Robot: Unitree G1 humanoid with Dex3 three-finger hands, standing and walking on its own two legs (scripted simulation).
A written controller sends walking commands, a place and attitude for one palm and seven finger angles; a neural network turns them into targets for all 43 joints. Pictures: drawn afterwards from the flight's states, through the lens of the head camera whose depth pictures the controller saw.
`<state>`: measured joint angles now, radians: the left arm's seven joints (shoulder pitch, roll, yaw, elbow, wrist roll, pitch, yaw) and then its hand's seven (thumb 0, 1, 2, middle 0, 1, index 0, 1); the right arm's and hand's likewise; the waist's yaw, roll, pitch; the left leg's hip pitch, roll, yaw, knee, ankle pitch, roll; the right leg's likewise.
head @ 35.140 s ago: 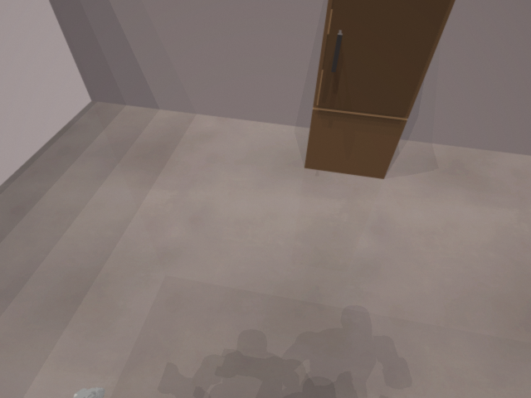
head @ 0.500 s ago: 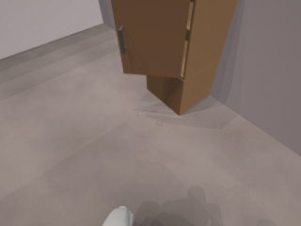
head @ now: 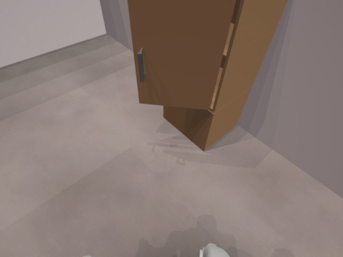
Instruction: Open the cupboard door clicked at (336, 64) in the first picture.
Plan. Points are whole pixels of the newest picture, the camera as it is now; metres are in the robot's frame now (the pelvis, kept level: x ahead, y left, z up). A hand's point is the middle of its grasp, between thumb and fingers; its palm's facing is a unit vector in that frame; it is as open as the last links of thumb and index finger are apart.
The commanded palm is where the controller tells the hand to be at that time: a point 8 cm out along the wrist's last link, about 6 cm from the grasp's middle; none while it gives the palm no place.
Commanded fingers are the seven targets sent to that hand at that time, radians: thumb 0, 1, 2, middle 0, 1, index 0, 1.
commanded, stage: take the last steps up to it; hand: left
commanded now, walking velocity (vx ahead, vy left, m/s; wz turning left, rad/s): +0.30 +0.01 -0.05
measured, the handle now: (141, 65) +0.91 +0.20 -0.08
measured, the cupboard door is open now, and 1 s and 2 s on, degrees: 42 42 42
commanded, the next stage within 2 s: come to a stop and stand still in 0.64 s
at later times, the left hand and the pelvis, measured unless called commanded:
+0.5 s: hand (118, 237) +0.20 +0.16 -0.17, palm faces +0.07 -0.97 -0.22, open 7.1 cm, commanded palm none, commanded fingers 0.00 0.90 0.90 -0.20 -0.30 -0.20 -0.30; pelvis +0.18 -0.03 +0.00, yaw +0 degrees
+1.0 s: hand (122, 186) +0.35 +0.18 -0.18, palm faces +0.01 -0.97 -0.24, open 7.3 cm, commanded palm none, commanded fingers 0.00 0.90 0.90 -0.20 -0.30 -0.20 -0.30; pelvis +0.32 +0.00 -0.01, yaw -2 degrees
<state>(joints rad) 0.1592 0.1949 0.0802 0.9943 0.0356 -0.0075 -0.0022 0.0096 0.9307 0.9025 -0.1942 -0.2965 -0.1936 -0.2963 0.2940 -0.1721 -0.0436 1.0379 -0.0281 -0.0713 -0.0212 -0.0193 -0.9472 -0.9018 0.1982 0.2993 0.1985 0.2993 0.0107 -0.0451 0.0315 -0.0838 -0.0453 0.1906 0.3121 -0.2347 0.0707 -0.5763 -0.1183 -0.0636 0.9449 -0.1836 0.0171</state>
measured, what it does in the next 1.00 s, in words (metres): walks ahead: right foot, then left foot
